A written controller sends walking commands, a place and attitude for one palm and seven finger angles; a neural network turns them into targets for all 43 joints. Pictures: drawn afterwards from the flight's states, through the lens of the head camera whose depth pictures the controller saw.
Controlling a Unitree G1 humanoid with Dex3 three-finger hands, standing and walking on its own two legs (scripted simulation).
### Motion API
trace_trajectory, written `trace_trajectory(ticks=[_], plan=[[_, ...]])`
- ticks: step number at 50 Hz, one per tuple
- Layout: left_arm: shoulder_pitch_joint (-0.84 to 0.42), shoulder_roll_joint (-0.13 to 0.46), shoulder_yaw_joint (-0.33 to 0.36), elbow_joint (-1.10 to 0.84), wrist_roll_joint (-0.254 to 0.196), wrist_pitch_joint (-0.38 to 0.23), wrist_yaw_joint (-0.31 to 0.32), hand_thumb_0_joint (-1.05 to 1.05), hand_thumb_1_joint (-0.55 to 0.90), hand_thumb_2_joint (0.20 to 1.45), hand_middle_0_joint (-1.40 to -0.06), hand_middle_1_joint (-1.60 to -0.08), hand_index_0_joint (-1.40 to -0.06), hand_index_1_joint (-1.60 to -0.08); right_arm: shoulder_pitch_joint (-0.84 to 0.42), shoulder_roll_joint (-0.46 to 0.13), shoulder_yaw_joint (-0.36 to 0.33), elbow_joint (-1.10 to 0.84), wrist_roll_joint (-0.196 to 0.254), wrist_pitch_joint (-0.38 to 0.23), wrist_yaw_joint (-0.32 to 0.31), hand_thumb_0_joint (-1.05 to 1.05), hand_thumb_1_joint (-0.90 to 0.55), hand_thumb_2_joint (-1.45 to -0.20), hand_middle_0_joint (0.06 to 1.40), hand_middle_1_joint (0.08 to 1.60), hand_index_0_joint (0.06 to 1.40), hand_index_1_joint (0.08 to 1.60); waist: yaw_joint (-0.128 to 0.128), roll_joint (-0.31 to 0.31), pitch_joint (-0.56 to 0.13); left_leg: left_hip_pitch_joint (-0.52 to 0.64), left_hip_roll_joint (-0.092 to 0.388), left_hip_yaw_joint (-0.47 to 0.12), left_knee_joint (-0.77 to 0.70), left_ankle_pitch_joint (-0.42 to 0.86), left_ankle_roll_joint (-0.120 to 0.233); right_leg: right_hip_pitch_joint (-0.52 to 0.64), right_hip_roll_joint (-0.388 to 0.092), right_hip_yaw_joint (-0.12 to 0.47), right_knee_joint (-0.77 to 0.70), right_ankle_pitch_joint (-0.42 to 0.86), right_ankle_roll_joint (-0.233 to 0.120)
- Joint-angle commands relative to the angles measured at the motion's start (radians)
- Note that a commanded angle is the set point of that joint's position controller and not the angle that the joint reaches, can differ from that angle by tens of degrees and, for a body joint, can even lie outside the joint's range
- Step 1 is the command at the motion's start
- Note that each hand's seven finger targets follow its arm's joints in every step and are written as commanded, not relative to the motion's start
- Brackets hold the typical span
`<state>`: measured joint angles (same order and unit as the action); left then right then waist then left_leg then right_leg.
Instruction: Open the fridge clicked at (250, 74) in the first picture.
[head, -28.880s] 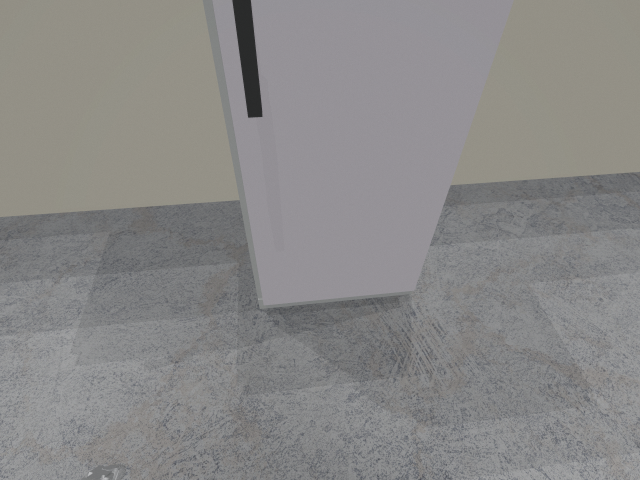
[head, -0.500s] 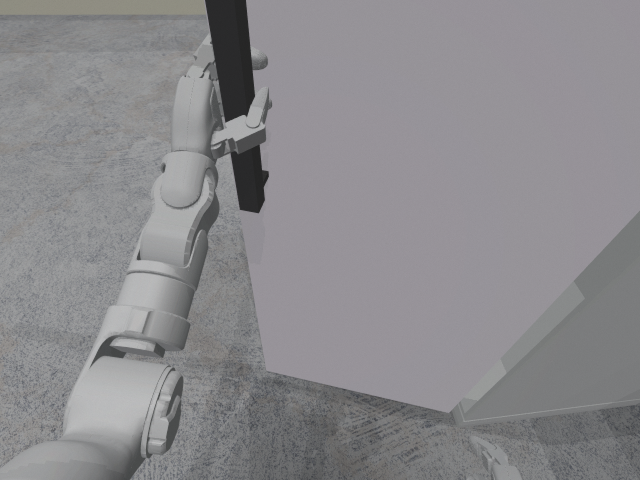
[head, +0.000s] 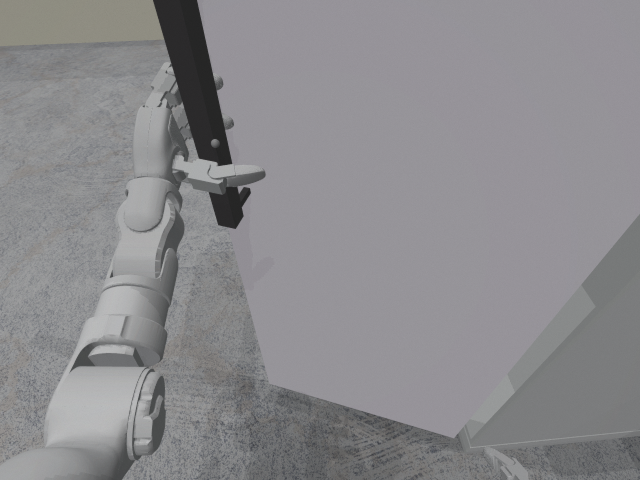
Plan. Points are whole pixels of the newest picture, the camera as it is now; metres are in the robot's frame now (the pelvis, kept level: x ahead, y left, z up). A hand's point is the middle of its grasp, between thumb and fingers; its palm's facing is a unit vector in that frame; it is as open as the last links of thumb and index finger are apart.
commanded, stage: loosen the grip on the handle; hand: left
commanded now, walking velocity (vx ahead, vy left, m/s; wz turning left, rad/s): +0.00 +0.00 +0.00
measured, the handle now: (212, 95) +0.47 +0.13 +0.26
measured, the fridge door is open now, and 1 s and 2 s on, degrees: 69 68 68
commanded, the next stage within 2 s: slip the hand off the handle in 0.24 s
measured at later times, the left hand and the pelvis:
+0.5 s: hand (200, 146) +0.43 +0.15 +0.22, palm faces -0.02 -1.00 -0.08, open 14.6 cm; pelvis +0.02 -0.01 +0.00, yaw -1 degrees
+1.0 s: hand (154, 143) +0.44 +0.20 +0.22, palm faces -0.04 -1.00 -0.08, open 14.7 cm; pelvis +0.03 +0.04 +0.00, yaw -2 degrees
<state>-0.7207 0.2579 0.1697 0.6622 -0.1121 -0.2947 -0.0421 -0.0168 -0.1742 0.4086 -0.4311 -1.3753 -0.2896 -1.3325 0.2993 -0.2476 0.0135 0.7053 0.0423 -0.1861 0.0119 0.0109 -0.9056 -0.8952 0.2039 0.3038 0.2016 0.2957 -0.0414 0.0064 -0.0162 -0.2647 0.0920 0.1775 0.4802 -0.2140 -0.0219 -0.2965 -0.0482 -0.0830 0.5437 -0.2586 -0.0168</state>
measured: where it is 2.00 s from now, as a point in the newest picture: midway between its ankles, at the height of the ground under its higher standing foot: outside the picture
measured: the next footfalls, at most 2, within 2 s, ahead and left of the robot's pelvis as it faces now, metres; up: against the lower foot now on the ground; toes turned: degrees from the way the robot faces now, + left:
none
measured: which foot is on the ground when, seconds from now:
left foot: down 0.00-1.00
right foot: down 0.00-1.00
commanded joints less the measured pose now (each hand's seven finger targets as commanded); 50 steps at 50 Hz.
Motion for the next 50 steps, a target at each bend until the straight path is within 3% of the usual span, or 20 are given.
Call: trace_trajectory(ticks=[1,2,3,5,6,7,12,13,15,20,21,27,34,37,39,41,43,46,49,50], plan=[[-0.414,0.183,0.025,-0.293,-0.024,-0.063,-0.071,0.0,-0.55,0.2,-0.343,-1.267,-0.343,-1.267,-0.085,-0.14,-0.057,-0.131,0.011,-0.052,-0.027,0.0,-0.9,-0.9,0.2,0.3,0.2,0.3,0.027,-0.079,-0.281,0.102,-0.073,-0.086,-0.06,0.109,0.055,0.152,0.028,0.099,-0.128,0.239,-0.003],[-0.398,0.165,0.012,-0.323,-0.04,-0.052,-0.084,0.0,-0.55,0.2,-0.33,-1.25,-0.33,-1.25,-0.088,-0.136,-0.054,-0.135,0.015,-0.053,-0.028,0.0,-0.9,-0.9,0.2,0.3,0.2,0.3,0.032,-0.076,-0.297,0.108,-0.078,-0.08,-0.058,0.13,0.058,0.17,0.024,0.107,-0.132,0.282,0.002],[-0.487,0.291,0.093,-0.242,-0.043,-0.037,-0.083,0.0,-0.55,0.2,-0.317,-1.233,-0.317,-1.233,-0.063,-0.154,-0.053,-0.094,0.015,-0.042,-0.041,0.0,-0.9,-0.9,0.2,0.3,0.2,0.3,0.001,-0.138,-0.249,0.071,-0.079,-0.081,-0.053,0.095,0.06,0.151,0.021,0.117,-0.151,0.258,0.018],[-0.471,0.264,0.09,-0.223,-0.067,-0.019,-0.106,0.0,-0.55,0.2,-0.29,-1.2,-0.29,-1.2,-0.066,-0.146,-0.049,-0.097,0.017,-0.032,-0.045,0.0,-0.9,-0.9,0.2,0.3,0.2,0.3,0.008,-0.141,-0.246,0.042,-0.088,-0.081,-0.053,0.072,0.063,0.167,0.01,0.143,-0.165,0.243,0.032],[-0.482,0.292,0.121,-0.254,-0.071,-0.026,-0.112,0.0,-0.55,0.2,-0.277,-1.183,-0.277,-1.183,-0.073,-0.148,-0.052,-0.093,0.012,-0.027,-0.049,0.0,-0.9,-0.9,0.2,0.3,0.2,0.3,0.022,-0.082,-0.278,0.071,-0.088,-0.085,-0.057,0.111,0.062,0.199,0.006,0.134,-0.149,0.298,0.027],[-0.479,0.253,0.096,-0.297,-0.079,-0.034,-0.128,0.0,-0.55,0.2,-0.263,-1.167,-0.263,-1.167,-0.075,-0.137,-0.049,-0.106,0.01,-0.029,-0.048,0.0,-0.9,-0.9,0.2,0.3,0.2,0.3,0.029,-0.045,-0.341,0.1,-0.096,-0.084,-0.05,0.162,0.064,0.224,0.007,0.127,-0.127,0.377,0.023],[-0.359,0.259,0.132,-0.318,-0.097,-0.036,-0.147,0.0,-0.55,0.2,-0.25,-1.15,-0.25,-1.15,-0.074,-0.142,-0.053,-0.117,0.006,-0.022,-0.047,0.0,-0.9,-0.9,0.2,0.3,0.2,0.3,0.046,-0.102,-0.366,0.09,-0.103,-0.094,-0.033,0.208,0.063,0.25,0.001,0.114,-0.093,0.526,0.046],[-0.349,0.248,0.12,-0.326,-0.099,-0.035,-0.149,0.0,-0.55,0.2,-0.25,-1.15,-0.25,-1.15,-0.085,-0.136,-0.051,-0.125,0.009,-0.019,-0.046,0.0,-0.9,-0.9,0.2,0.3,0.2,0.3,0.048,-0.083,-0.352,0.084,-0.106,-0.09,-0.029,0.192,0.063,0.233,0.0,0.117,-0.095,0.513,0.048],[-0.363,0.247,0.106,-0.332,-0.093,-0.038,-0.147,0.0,-0.55,0.2,-0.25,-1.15,-0.25,-1.15,-0.092,-0.136,-0.05,-0.13,0.008,-0.017,-0.049,0.0,-0.9,-0.9,0.2,0.3,0.2,0.3,0.036,-0.105,-0.325,0.07,-0.107,-0.1,-0.023,0.166,0.064,0.195,0.008,0.113,-0.097,0.446,0.044],[-0.347,0.341,0.179,-0.272,-0.086,-0.03,-0.14,0.0,-0.55,0.2,-0.25,-1.15,-0.25,-1.15,-0.103,-0.137,-0.043,-0.14,0.007,0.006,-0.062,0.0,-0.9,-0.9,0.2,0.3,0.2,0.3,0.037,-0.082,-0.291,0.031,-0.103,-0.103,-0.013,0.114,0.062,0.166,0.01,0.124,-0.099,0.329,0.039],[-0.361,0.354,0.191,-0.298,-0.083,-0.033,-0.137,0.0,-0.55,0.2,-0.25,-1.15,-0.25,-1.15,-0.103,-0.14,-0.044,-0.143,0.004,0.011,-0.066,0.0,-0.9,-0.9,0.2,0.3,0.2,0.3,0.041,-0.05,-0.304,0.05,-0.103,-0.103,-0.01,0.136,0.064,0.173,0.011,0.117,-0.091,0.347,0.034],[-0.365,0.314,0.145,-0.277,-0.087,-0.035,-0.168,0.0,-0.55,0.2,-0.25,-1.15,-0.25,-1.15,-0.094,-0.136,-0.04,-0.157,0.007,0.013,-0.076,0.0,-0.9,-0.9,0.2,0.3,0.2,0.3,0.024,-0.058,-0.316,0.077,-0.097,-0.104,0.004,0.172,0.064,0.137,0.026,0.092,-0.077,0.362,0.022],[-0.386,0.262,0.089,-0.304,-0.103,-0.016,-0.212,0.0,-0.55,0.2,-0.25,-1.15,-0.25,-1.15,-0.071,-0.142,-0.042,-0.151,0.011,0.016,-0.087,0.0,-0.9,-0.9,0.2,0.3,0.2,0.3,0.01,0.019,-0.323,0.143,-0.083,-0.133,0.009,0.22,0.052,0.068,0.042,0.056,-0.068,0.309,-0.003],[-0.401,0.274,0.098,-0.311,-0.101,-0.004,-0.2,0.0,-0.55,0.2,-0.25,-1.15,-0.25,-1.15,-0.062,-0.148,-0.041,-0.144,0.009,0.021,-0.093,0.0,-0.9,-0.9,0.2,0.3,0.2,0.3,0.006,0.011,-0.308,0.15,-0.073,-0.152,0.003,0.23,0.048,0.045,0.043,0.044,-0.068,0.275,-0.006],[-0.391,0.267,0.096,-0.329,-0.1,0.0,-0.192,0.0,-0.55,0.2,-0.25,-1.15,-0.25,-1.15,-0.064,-0.145,-0.039,-0.148,0.008,0.018,-0.093,0.0,-0.9,-0.9,0.2,0.3,0.2,0.3,0.013,0.028,-0.314,0.166,-0.068,-0.162,-0.001,0.229,0.042,0.029,0.045,0.039,-0.066,0.244,-0.009],[-0.369,0.306,0.136,-0.358,-0.088,-0.001,-0.174,0.0,-0.55,0.2,-0.25,-1.15,-0.25,-1.15,-0.058,-0.151,-0.042,-0.148,0.001,0.019,-0.094,0.0,-0.9,-0.9,0.2,0.3,0.2,0.3,0.027,0.031,-0.337,0.184,-0.061,-0.172,-0.001,0.264,0.04,0.039,0.046,0.037,-0.06,0.251,-0.012],[-0.365,0.279,0.113,-0.355,-0.089,0.006,-0.172,0.0,-0.55,0.2,-0.25,-1.15,-0.25,-1.15,-0.057,-0.144,-0.038,-0.151,0.002,0.018,-0.091,0.0,-0.9,-0.9,0.2,0.3,0.2,0.3,0.023,0.034,-0.322,0.183,-0.056,-0.176,-0.006,0.271,0.034,0.023,0.046,0.033,-0.059,0.242,-0.011],[-0.355,0.309,0.137,-0.347,-0.076,0.011,-0.161,0.0,-0.55,0.2,-0.25,-1.15,-0.25,-1.15,-0.053,-0.15,-0.037,-0.15,-0.001,0.023,-0.092,0.0,-0.9,-0.9,0.2,0.3,0.2,0.3,0.029,0.051,-0.302,0.181,-0.051,-0.182,-0.012,0.279,0.03,0.017,0.047,0.033,-0.063,0.23,-0.014],[-0.271,0.244,0.101,-0.438,-0.089,0.015,-0.166,0.0,-0.55,0.2,-0.25,-1.15,-0.25,-1.15,-0.069,-0.138,-0.036,-0.178,-0.001,0.013,-0.081,0.0,-0.9,-0.9,0.2,0.3,0.2,0.3,0.046,0.085,-0.347,0.23,-0.044,-0.195,-0.009,0.351,0.018,0.026,0.046,0.028,-0.052,0.251,-0.016],[-0.232,0.261,0.124,-0.455,-0.093,0.02,-0.164,0.0,-0.55,0.2,-0.25,-1.15,-0.25,-1.15,-0.069,-0.141,-0.039,-0.18,-0.001,0.012,-0.079,0.0,-0.9,-0.9,0.2,0.3,0.2,0.3,0.051,0.045,-0.35,0.23,-0.041,-0.195,-0.007,0.369,0.018,0.039,0.048,0.027,-0.054,0.266,-0.014]])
